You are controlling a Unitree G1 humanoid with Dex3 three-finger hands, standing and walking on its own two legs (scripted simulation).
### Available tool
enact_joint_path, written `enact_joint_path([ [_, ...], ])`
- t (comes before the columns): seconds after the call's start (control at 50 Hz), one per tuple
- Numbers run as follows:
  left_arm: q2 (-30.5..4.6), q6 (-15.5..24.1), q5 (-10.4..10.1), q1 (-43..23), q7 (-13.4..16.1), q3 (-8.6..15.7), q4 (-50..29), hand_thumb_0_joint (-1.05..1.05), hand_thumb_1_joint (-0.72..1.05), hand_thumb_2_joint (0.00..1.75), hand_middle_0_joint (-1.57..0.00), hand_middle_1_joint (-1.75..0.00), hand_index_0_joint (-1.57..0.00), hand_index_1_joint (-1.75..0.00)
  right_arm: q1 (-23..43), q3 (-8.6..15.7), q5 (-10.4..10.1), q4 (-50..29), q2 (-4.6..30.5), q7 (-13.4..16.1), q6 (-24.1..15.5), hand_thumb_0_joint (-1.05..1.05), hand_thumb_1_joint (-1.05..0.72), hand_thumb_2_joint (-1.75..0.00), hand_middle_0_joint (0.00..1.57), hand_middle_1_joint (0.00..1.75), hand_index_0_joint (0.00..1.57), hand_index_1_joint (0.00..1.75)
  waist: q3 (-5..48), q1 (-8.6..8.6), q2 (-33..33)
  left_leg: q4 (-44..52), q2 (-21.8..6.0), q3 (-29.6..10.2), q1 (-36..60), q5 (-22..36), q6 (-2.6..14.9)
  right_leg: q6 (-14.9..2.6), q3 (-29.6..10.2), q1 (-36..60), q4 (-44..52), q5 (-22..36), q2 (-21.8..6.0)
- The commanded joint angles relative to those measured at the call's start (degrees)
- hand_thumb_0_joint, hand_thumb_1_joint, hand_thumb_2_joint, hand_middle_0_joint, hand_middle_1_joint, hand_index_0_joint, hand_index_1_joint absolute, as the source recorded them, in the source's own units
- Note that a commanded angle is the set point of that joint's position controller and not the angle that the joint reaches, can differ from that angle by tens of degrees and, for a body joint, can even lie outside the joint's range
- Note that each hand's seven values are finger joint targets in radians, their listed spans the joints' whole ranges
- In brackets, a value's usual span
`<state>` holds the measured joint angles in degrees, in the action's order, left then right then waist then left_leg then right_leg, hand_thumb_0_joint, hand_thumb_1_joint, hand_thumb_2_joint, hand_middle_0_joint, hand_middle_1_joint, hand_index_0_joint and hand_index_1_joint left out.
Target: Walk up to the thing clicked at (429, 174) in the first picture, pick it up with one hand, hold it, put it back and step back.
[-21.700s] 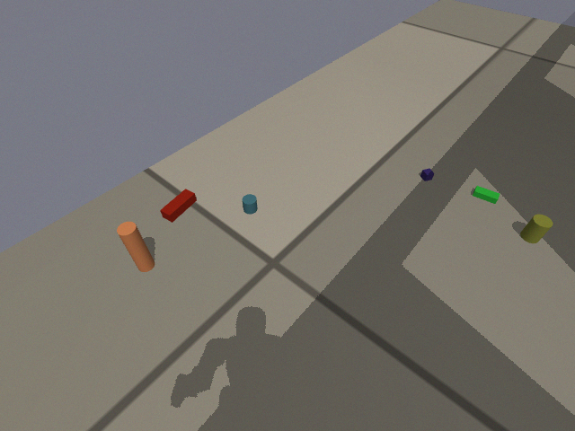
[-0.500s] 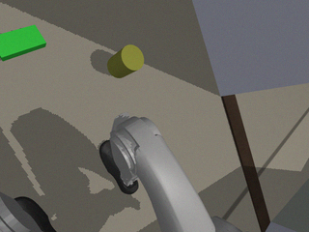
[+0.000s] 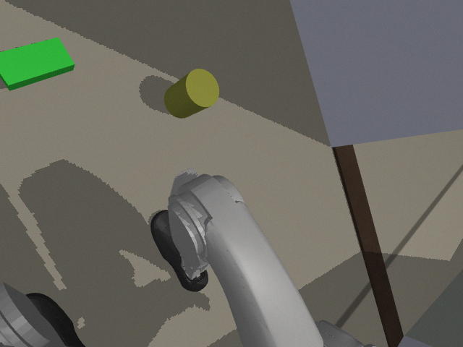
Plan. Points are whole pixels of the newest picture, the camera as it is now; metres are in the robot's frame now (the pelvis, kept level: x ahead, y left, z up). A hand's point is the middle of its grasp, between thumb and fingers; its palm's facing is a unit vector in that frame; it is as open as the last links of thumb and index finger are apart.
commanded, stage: rest palm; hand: left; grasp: from above
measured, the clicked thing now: out of the picture +0.48 +0.34 -0.32
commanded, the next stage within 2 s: close in 0.20 s
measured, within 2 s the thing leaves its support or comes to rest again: neither
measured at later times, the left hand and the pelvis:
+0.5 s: hand out of the picture +0.47 +0.33 -0.27, palm faces -0.13 -0.40 -0.91, open 13.1 cm; pelvis +0.00 +0.00 +0.00, yaw +0 degrees
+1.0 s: hand out of the picture +0.47 +0.32 -0.27, palm faces -0.12 -0.40 -0.91, open 10.6 cm; pelvis +0.00 +0.00 +0.00, yaw +0 degrees
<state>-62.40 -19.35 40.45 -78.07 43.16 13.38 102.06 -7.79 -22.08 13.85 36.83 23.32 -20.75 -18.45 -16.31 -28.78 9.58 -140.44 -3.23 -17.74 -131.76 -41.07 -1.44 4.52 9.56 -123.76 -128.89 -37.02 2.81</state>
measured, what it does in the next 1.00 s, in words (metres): stands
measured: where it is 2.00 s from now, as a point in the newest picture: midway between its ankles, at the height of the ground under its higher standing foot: (133, 304)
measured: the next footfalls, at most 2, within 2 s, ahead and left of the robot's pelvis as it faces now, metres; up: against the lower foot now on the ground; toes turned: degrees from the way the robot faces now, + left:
none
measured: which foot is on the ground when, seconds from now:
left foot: down 0.00-1.00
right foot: down 0.00-1.00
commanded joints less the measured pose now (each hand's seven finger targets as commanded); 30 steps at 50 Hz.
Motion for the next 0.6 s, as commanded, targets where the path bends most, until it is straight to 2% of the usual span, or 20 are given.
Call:
enact_joint_path([
  [0.0,-9.09,0.38,0.76,-12.82,2.46,-2.08,-5.58,0.00,-0.50,1.00,-0.14,-0.91,-0.10,-0.95,-13.95,4.80,0.04,2.84,20.04,0.07,0.20,0.00,-0.89,-0.90,0.20,0.30,0.20,0.30,36.76,-5.41,-35.40,13.81,-2.18,5.57,29.50,13.88,0.77,-4.47,7.10,23.51,10.75,17.35,2.21],
  [0.08,-10.38,0.48,1.08,-12.36,2.50,-1.36,-5.29,0.00,-0.50,1.00,-0.12,-0.92,-0.09,-0.96,-13.71,4.47,0.01,3.46,19.65,0.07,-0.06,0.00,-0.89,-0.90,0.20,0.30,0.20,0.30,37.72,-4.72,-34.44,13.40,-1.94,6.17,28.28,14.12,0.95,-4.39,7.14,24.57,11.02,17.27,2.22],
  [0.18,-9.65,0.68,0.89,-12.55,2.49,-1.68,-5.73,0.00,-0.49,0.98,-0.14,-0.90,-0.10,-0.94,-14.01,4.64,0.08,3.28,19.89,0.12,-0.06,0.00,-0.88,-0.90,0.20,0.30,0.20,0.30,37.90,-5.24,-34.79,13.36,-2.22,6.09,28.75,14.72,0.90,-4.27,7.00,25.00,10.87,18.03,2.26],
  [0.26,-10.18,0.45,1.01,-12.98,2.33,-1.33,-6.55,0.00,-0.47,0.96,-0.15,-0.90,-0.12,-0.93,-13.57,4.33,-0.30,2.75,19.69,0.09,-0.01,0.00,-0.88,-0.90,0.20,0.30,0.20,0.30,37.43,-4.60,-36.09,13.76,-2.37,5.54,30.26,15.28,0.70,-4.64,7.20,22.79,10.45,17.77,2.10],
  [0.28,-9.36,0.43,1.35,-12.87,2.36,-1.84,-5.61,0.00,-0.47,0.97,-0.15,-0.89,-0.11,-0.93,-14.06,4.43,-0.09,3.26,19.77,0.12,0.07,0.00,-0.88,-0.90,0.20,0.30,0.20,0.30,37.66,-5.18,-36.23,14.04,-2.44,5.29,30.42,15.38,0.56,-4.64,7.31,22.99,10.28,18.02,2.11],
  [0.32,-9.64,0.35,1.32,-12.61,2.25,-1.98,-6.22,0.00,-0.31,0.86,-0.27,-0.84,-0.25,-0.86,-14.18,4.67,-0.01,2.64,19.74,0.31,0.23,0.00,-0.88,-0.90,0.20,0.30,0.20,0.30,37.83,-5.12,-35.92,13.70,-2.31,5.97,29.91,14.86,0.84,-4.51,6.89,24.06,10.90,17.75,2.41],
  [0.36,-9.74,0.18,1.27,-12.96,2.45,-1.36,-6.03,0.00,-0.24,0.79,-0.30,-0.81,-0.29,-0.82,-14.00,4.67,-0.14,2.94,19.77,0.13,0.16,0.00,-0.88,-0.89,0.20,0.30,0.20,0.30,37.15,-4.87,-36.09,13.98,-2.24,5.71,29.60,14.26,0.73,-4.75,7.22,22.65,10.73,16.92,2.27],
  [0.4,-8.87,0.19,0.87,-12.41,2.25,-1.88,-5.10,0.00,-0.24,0.77,-0.30,-0.80,-0.29,-0.80,-14.46,4.97,0.16,3.15,20.01,0.27,0.19,0.00,-0.88,-0.89,0.20,0.30,0.20,0.30,37.37,-5.62,-34.73,13.71,-2.07,6.12,28.86,13.11,0.95,-4.43,7.07,24.20,11.49,16.35,2.40],
  [0.44,-9.73,0.39,0.91,-13.21,2.70,-1.17,-5.03,0.00,-0.22,0.76,-0.30,-0.80,-0.29,-0.80,-14.63,4.86,0.12,3.58,19.86,0.28,0.20,0.00,-0.88,-0.89,0.20,0.30,0.20,0.30,37.46,-5.16,-35.00,13.95,-2.19,5.98,28.83,13.62,0.82,-4.51,7.28,24.42,11.15,16.77,2.16],
  [0.5,-8.96,0.32,0.50,-13.32,2.59,-1.75,-4.67,0.00,-0.20,0.76,-0.34,-0.77,-0.32,-0.78,-13.95,4.63,0.12,3.48,19.88,0.34,0.05,0.00,-0.88,-0.89,0.20,0.30,0.20,0.30,37.31,-5.71,-34.24,13.74,-2.07,5.55,28.82,13.97,0.77,-4.33,7.37,24.06,10.89,17.31,2.02],
  [0.52,-9.32,0.50,0.99,-13.60,2.87,-1.65,-4.39,0.00,-0.18,0.74,-0.34,-0.76,-0.33,-0.77,-14.18,4.55,0.06,3.92,19.82,0.39,0.09,0.00,-0.88,-0.89,0.20,0.30,0.20,0.30,37.14,-5.56,-35.37,14.10,-2.17,5.41,29.34,13.63,0.66,-4.56,7.58,23.45,10.85,16.71,1.99],
  [0.54,-8.76,0.63,0.47,-13.57,2.74,-1.96,-4.74,0.00,-0.16,0.72,-0.36,-0.74,-0.35,-0.75,-13.71,4.66,0.16,3.58,19.77,0.51,-0.07,0.00,-0.88,-0.89,0.20,0.30,0.20,0.30,36.52,-5.72,-35.11,13.92,-2.14,5.44,29.37,12.98,0.75,-4.39,7.32,23.30,10.97,16.54,2.06],
  [0.58,-8.69,0.75,1.13,-13.42,3.27,-2.19,-5.05,0.00,-0.14,0.72,-0.39,-0.73,-0.38,-0.74,-13.87,4.76,0.14,3.38,19.94,0.40,-0.12,0.00,-0.88,-0.89,0.20,0.30,0.20,0.30,37.24,-5.63,-35.13,13.79,-2.15,5.56,29.87,13.85,0.81,-4.49,7.29,24.16,11.29,17.18,2.09],
])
